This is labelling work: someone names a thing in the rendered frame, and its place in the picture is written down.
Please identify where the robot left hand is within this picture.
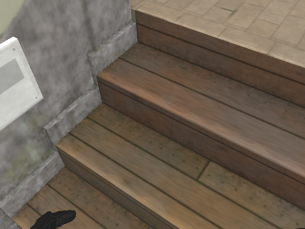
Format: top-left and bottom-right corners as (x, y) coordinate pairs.
(30, 210), (76, 229)

